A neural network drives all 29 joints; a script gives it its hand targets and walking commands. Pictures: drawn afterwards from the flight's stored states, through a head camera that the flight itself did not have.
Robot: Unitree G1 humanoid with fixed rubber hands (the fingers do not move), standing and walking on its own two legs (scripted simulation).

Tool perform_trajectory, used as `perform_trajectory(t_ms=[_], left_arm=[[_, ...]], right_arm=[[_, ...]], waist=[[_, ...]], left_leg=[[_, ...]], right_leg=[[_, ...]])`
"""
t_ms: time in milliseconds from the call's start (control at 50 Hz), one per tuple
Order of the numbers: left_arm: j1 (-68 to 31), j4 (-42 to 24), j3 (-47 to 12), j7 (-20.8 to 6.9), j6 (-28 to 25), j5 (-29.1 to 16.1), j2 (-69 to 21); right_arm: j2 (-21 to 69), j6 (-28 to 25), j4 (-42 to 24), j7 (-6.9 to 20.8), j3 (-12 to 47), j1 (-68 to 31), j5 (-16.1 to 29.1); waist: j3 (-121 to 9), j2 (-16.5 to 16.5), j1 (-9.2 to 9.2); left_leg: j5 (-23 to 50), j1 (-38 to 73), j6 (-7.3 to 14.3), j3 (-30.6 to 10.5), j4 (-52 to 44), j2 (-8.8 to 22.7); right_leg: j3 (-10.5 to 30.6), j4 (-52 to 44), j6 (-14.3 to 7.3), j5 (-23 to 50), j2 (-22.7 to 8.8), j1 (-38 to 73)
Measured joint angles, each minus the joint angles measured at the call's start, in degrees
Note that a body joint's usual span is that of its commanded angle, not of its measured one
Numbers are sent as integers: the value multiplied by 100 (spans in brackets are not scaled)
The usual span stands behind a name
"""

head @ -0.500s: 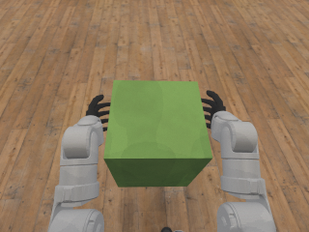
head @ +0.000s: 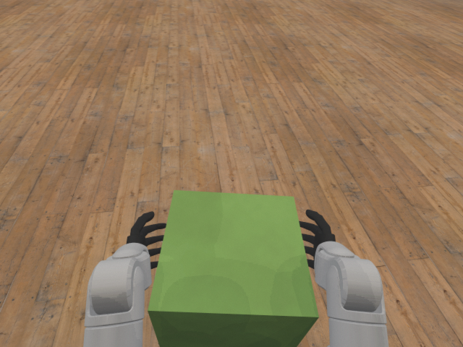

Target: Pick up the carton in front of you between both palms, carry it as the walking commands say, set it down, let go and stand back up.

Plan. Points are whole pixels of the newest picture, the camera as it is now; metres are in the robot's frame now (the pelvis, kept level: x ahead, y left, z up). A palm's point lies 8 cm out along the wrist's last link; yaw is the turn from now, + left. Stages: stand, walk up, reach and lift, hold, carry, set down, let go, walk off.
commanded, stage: carry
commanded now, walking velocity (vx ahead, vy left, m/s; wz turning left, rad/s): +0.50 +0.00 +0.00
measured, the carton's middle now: (228, 281) +0.25 +0.00 -0.01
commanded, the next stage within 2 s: none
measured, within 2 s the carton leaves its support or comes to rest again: neither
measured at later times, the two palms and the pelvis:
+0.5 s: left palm (168, 143) +0.54 +0.13 +0.08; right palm (294, 138) +0.56 -0.17 +0.08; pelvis +0.29 -0.04 +0.00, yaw +3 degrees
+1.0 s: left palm (171, 101) +0.73 +0.15 +0.08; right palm (276, 102) +0.73 -0.15 +0.08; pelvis +0.46 +0.00 -0.01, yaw +0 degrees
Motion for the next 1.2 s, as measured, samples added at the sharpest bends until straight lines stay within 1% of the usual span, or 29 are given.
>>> perform_trajectory(t_ms=[80, 160, 200, 240, 260, 280, 300, 320, 340, 360, 380, 400, 440, 500, 540, 600, 640, 660, 680, 700, 720, 740, 760, 780, 800, 820, 920, 1020, 1200], left_arm=[[69, -233, -79, 4, -10, -7, 7], [92, -477, -73, 8, 22, -25, 8], [86, -549, -57, 10, 57, -38, 8], [23, -553, -34, 10, 100, -48, 5], [-45, -499, -32, 10, 99, -51, -3], [-123, -353, -56, 10, 51, -45, -13], [-205, -184, -84, 10, 19, -27, -24], [-260, -53, -100, 16, 13, -14, -31], [-271, 22, -105, 23, 20, -10, -34], [-240, 42, -97, 25, 26, -15, -30], [-181, 19, -80, 24, 26, -32, -24], [-120, -28, -71, 23, 18, -49, -18], [-36, -154, -69, 26, -12, -71, -9], [-7, -383, -53, 32, -61, -109, -5], [-41, -528, -55, 34, -73, -129, -8], [-105, -655, -80, 31, -42, -131, -15], [-150, -684, -80, 23, 9, -116, -20], [-182, -664, -54, 14, 31, -103, -18], [-239, -598, -5, 8, 57, -94, -2], [-283, -525, 42, 6, 93, -81, 15], [-301, -454, 74, 5, 126, -65, 29], [-306, -387, 92, 5, 150, -47, 32], [-302, -332, 100, 5, 164, -28, 19], [-295, -302, 105, 6, 171, -8, -3], [-281, -289, 104, 10, 167, 10, -34], [-258, -297, 78, 13, 163, 23, -40], [-283, -481, 37, 28, 118, 10, -34], [-271, -428, 23, 21, 54, -12, -34], [-203, -394, -11, 10, 57, -24, -25]], right_arm=[[-8, -11, -241, 0, 36, 74, 32], [-5, 21, -422, 5, 83, 38, 30], [-2, 64, -477, 9, 101, 9, 13], [4, 124, -509, 13, 84, -44, -13], [2, 148, -514, 17, 42, -86, -28], [-21, 156, -478, 23, -25, -120, -34], [-51, 166, -424, 26, -89, -134, -30], [-72, 180, -360, 28, -135, -144, -23], [-69, 196, -306, 32, -167, -148, -24], [-35, 204, -271, 34, -190, -142, -36], [23, 200, -259, 33, -207, -123, -54], [31, 188, -267, 34, -168, -97, -67], [10, 152, -318, 36, -73, -71, -68], [7, 88, -487, 39, 2, -80, -69], [8, 66, -650, 38, 16, -84, -66], [8, 89, -840, 37, -1, -81, -58], [11, 137, -887, 38, -20, -108, -62], [15, 137, -849, 39, -14, -125, -69], [20, 104, -732, 41, 1, -161, -87], [29, 89, -586, 45, 2, -221, -101], [37, 86, -444, 48, -6, -273, -108], [42, 89, -333, 53, -19, -300, -112], [43, 96, -266, 58, -37, -300, -112], [41, 100, -234, 63, -52, -287, -107], [36, 96, -231, 68, -67, -258, -97], [30, 87, -244, 72, -75, -225, -82], [31, 19, -419, 72, -86, -239, -39], [27, 8, -446, 73, -81, -208, -70], [19, 85, -467, 59, -62, -165, -86]], waist=[[12, 35, 7], [-41, 42, 59], [-86, 58, 69], [-111, 99, 77], [-110, 163, 86], [-103, 287, 122], [-85, 320, 184], [-40, 295, 227], [16, 257, 251], [67, 226, 264], [110, 208, 274], [153, 197, 288], [233, 165, 320], [326, 129, 337], [362, 121, 317], [338, 121, 282], [288, 167, 262], [237, 125, 248], [214, -35, 226], [211, -154, 216], [214, -212, 208], [225, -228, 200], [244, -227, 197], [270, -229, 194], [292, -226, 174], [296, -227, 168], [267, -137, 156], [172, -25, 154], [118, 28, 162]], left_leg=[[-134, 608, -83, -42, -453, 13], [-484, 1174, -238, -61, -614, 44], [-756, 1430, -337, -86, -558, 73], [-1166, 1596, -462, -145, -238, 155], [-1458, 1569, -518, -184, 150, 258], [-1574, 1342, -529, -234, 819, 433], [-1552, 953, -514, -399, 1726, 477], [-1575, 493, -481, -601, 2675, 415], [-1558, 42, -430, -731, 3473, 339], [-1459, -362, -378, -779, 4010, 295], [-1291, -708, -342, -781, 4263, 296], [-1117, -991, -323, -762, 4276, 318], [-891, -1403, -337, -696, 3852, 366], [-580, -1694, -404, -584, 2715, 390], [-232, -1725, -426, -487, 1973, 372], [541, -1528, -459, -283, 1062, 297], [1299, -1142, -485, -108, 359, 266], [1158, -979, -282, -42, 269, 235], [850, -939, -89, 28, 375, 144], [619, -924, 28, 86, 491, 89], [476, -894, 84, 124, 543, 71], [471, -845, 10, 137, 527, 80], [461, -784, -40, 141, 494, 83], [403, -719, -24, 148, 462, 74], [339, -662, 4, 140, 447, 55], [277, -618, 21, 140, 447, 39], [-19, -612, -15, 175, 668, 86], [-149, -664, -86, 115, 905, 169], [-330, -667, -205, -21, 1089, 261]], right_leg=[[-115, -1316, 105, 761, -142, -316], [-328, -2236, 106, 1353, -148, -289], [-472, -2520, 68, 1476, -104, -149], [-674, -2827, 2, 1399, -10, 143], [-751, -2860, -87, 1542, 58, 268], [-836, -2614, -224, 1538, 120, 247], [-881, -2407, -321, 1369, 134, 233], [-896, -2343, -374, 1202, 120, 284], [-903, -2398, -392, 1093, 106, 391], [-902, -2531, -359, 1063, 100, 530], [-899, -2703, -324, 1071, 109, 683], [-892, -2887, -311, 1076, 122, 847], [-859, -3222, -287, 1080, 129, 1158], [-800, -3541, -218, 1010, 107, 1555], [-785, -3601, -144, 871, 89, 1783], [-770, -3474, 2, 517, 68, 2092], [-738, -3135, 118, 130, 79, 2243], [-699, -2870, 180, -112, 39, 2243], [-613, -2581, 232, -279, -87, 2180], [-482, -2334, 278, -386, -153, 2082], [-371, -2175, 317, -538, -160, 1975], [-294, -2156, 338, -666, -133, 1897], [-259, -2322, 347, -616, -107, 1867], [-244, -2572, 343, -376, -98, 1866], [-232, -2710, 323, 28, -107, 1911], [-234, -2781, 312, 130, -119, 1980], [-228, -2808, 322, -173, -116, 2088], [-292, -2656, 348, -169, -87, 2059], [-432, -2601, 261, -311, -28, 2122]])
